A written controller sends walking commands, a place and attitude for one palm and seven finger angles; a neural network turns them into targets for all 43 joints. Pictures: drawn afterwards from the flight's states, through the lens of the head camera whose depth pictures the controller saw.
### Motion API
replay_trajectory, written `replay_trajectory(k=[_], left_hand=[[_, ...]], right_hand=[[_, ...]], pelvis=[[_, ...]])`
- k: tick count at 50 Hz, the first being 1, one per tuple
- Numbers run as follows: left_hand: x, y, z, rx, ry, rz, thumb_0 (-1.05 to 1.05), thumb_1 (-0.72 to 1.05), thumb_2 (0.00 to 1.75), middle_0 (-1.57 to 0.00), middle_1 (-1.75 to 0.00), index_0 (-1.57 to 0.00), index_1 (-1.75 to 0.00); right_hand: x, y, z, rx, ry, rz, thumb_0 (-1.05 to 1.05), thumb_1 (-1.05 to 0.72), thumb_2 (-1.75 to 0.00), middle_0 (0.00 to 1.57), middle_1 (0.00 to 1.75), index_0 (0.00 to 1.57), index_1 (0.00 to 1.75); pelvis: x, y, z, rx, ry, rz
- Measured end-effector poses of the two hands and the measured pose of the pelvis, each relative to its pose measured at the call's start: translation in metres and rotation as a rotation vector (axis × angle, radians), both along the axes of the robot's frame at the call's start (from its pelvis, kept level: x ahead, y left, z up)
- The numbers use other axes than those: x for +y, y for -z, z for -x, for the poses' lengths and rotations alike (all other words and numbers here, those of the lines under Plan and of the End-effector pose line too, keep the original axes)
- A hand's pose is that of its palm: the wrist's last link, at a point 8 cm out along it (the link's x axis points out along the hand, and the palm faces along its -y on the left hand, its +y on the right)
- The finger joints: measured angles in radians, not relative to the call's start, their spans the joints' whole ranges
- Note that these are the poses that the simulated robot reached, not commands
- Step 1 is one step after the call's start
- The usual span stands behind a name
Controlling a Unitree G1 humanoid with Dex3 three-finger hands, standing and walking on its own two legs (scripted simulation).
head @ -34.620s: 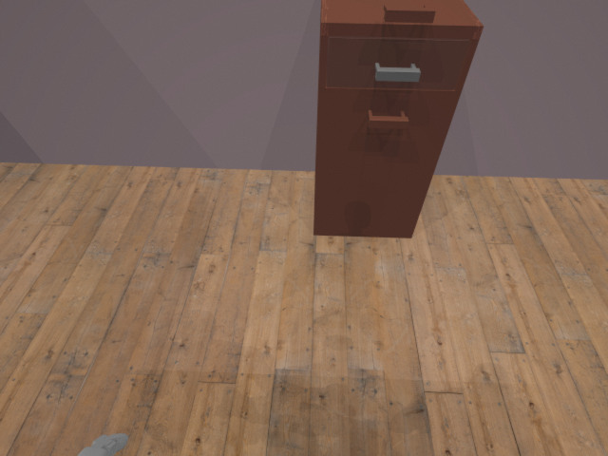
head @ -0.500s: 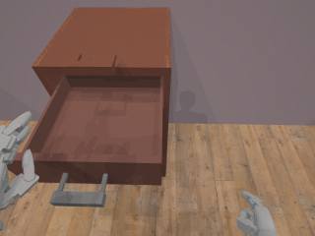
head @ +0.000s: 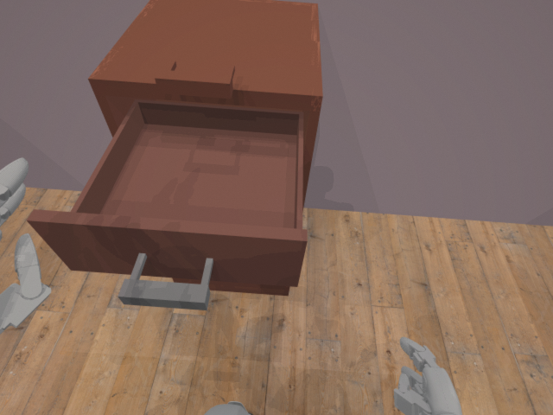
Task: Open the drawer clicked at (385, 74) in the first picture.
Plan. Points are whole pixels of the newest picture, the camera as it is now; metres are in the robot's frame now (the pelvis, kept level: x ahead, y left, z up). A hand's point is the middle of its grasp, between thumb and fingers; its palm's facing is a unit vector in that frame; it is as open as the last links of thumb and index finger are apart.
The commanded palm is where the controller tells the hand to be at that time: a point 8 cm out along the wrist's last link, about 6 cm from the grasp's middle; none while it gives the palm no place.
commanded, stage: step back with the hand held close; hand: left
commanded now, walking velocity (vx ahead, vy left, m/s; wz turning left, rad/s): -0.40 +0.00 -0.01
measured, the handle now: (170, 278) +0.30 +0.18 +0.01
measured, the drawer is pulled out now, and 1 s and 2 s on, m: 0.30 0.30 0.30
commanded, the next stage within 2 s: stop stepping back and stand still in 0.48 s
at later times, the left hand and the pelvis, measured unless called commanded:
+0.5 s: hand (43, 361) +0.13 +0.20 +0.19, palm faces +0.25 -0.83 -0.50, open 7.4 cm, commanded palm +0.06 +0.26 +0.21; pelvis -0.09 -0.01 +0.01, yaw -3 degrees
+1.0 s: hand out of the picture -0.03 +0.20 +0.21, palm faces +0.41 -0.78 -0.47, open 7.4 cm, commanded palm -0.08 +0.24 +0.21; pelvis -0.20 -0.04 +0.01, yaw +2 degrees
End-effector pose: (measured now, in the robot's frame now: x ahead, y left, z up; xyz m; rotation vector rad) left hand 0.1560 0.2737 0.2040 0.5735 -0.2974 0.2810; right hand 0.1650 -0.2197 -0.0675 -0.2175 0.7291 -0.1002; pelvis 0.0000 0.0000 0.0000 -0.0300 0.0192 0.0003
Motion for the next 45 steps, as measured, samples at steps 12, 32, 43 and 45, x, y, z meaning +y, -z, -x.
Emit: replay_trajectory(k=[12, 32, 43, 45], left_hand=[[0.021, 0.004, 0.012, -0.061, 0.007, 0.030, 0.02, 0.89, 0.90, -0.21, -0.31, -0.22, -0.31], [-0.051, -0.011, 0.110, 0.073, 0.105, -0.039, 0.02, 0.89, 0.90, -0.21, -0.31, -0.22, -0.31], [-0.030, 0.012, 0.186, 0.030, -0.065, 0.093, 0.02, 0.89, 0.90, -0.21, -0.31, -0.22, -0.31], [-0.032, 0.005, 0.199, -0.004, -0.050, 0.078, 0.02, 0.89, 0.90, -0.21, -0.31, -0.22, -0.31]], right_hand=[[-0.009, -0.004, 0.033, 0.083, 0.049, 0.096, 0.01, -0.91, -0.90, 0.20, 0.30, 0.20, 0.30], [-0.042, 0.003, 0.124, 0.050, 0.083, -0.053, 0.01, -0.91, -0.90, 0.20, 0.30, 0.21, 0.30], [-0.080, -0.020, 0.188, 0.018, 0.074, 0.129, 0.01, -0.91, -0.90, 0.20, 0.30, 0.20, 0.30], [-0.074, -0.022, 0.196, -0.003, 0.057, 0.110, 0.01, -0.91, -0.90, 0.20, 0.30, 0.20, 0.30]], pelvis=[[0.013, -0.001, 0.023, 0.024, -0.031, -0.022], [-0.035, -0.012, 0.124, 0.043, 0.032, -0.030], [-0.035, -0.009, 0.175, 0.006, -0.041, -0.046], [-0.036, -0.010, 0.184, -0.018, -0.033, -0.062]])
